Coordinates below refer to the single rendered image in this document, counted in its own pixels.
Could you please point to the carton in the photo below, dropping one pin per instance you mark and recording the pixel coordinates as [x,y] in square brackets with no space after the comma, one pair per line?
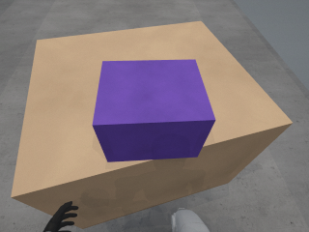
[151,110]

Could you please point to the pedestal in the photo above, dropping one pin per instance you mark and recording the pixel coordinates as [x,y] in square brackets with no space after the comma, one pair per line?
[60,159]

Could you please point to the robot left hand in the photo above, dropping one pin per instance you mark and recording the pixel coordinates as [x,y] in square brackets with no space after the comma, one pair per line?
[57,222]

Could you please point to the robot right thigh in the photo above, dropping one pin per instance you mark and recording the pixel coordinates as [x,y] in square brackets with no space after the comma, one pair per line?
[187,221]

